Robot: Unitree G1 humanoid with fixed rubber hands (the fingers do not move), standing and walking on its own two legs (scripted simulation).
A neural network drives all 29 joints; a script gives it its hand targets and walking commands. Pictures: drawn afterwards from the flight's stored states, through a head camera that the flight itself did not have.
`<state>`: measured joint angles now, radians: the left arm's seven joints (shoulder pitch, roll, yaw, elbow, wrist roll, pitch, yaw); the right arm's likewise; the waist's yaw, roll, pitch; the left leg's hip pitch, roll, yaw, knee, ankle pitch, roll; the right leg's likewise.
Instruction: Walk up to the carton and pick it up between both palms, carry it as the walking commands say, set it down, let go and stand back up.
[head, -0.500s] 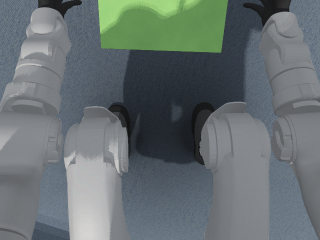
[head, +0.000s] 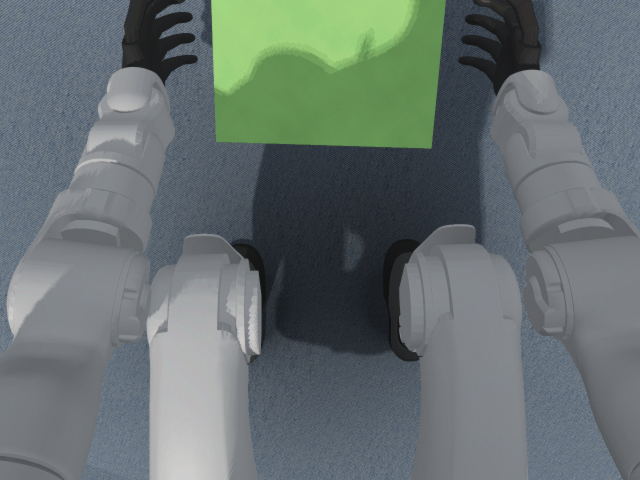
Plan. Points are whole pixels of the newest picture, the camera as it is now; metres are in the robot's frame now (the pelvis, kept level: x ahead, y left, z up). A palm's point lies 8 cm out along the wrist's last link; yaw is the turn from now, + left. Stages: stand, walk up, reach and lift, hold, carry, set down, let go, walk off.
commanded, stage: reach and lift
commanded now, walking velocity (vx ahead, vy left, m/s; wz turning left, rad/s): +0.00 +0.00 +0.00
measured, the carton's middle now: (325, 72) +0.49 -0.01 -0.27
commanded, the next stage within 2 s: none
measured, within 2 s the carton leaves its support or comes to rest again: leaves its support in 1.12 s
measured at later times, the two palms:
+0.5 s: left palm (175, 50) +0.51 +0.15 -0.19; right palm (485, 50) +0.49 -0.18 -0.19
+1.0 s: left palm (176, 49) +0.51 +0.14 -0.19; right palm (485, 47) +0.50 -0.18 -0.19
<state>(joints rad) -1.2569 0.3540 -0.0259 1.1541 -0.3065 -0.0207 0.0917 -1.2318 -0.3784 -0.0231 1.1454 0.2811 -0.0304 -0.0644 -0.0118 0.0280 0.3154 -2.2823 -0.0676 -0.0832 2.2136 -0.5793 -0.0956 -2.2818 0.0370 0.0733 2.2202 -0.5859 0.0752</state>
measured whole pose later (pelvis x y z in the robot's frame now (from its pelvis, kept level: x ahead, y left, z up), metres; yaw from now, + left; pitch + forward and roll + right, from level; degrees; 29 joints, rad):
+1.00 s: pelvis +0.01 +0.00 +0.00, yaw +0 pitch +40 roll +0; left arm -1.32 0.25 0.08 1.25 -0.16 0.00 0.15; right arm -1.32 -0.27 -0.04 1.24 0.20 0.00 -0.11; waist -0.02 0.03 0.22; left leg -2.32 -0.07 -0.09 2.22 -0.60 -0.10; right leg -2.32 0.03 0.07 2.23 -0.60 0.07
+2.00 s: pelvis -0.04 +0.00 +0.04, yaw -1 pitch +25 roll +2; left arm -1.33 0.17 0.28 0.80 -0.02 0.28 0.25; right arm -1.35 -0.20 -0.19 0.81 0.07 0.28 -0.33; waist -0.02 0.02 0.52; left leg -1.99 -0.06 -0.07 2.09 -0.53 -0.10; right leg -2.02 0.08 0.10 2.10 -0.51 0.08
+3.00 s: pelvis -0.05 +0.00 +0.12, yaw -1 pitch +18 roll +0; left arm -1.12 0.08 0.33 0.49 0.04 0.47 0.24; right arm -1.17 -0.09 -0.25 0.57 0.00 0.43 -0.31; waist -0.02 0.03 0.52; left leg -1.68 -0.06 -0.08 1.85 -0.48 -0.08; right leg -1.69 0.04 0.09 1.85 -0.48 0.07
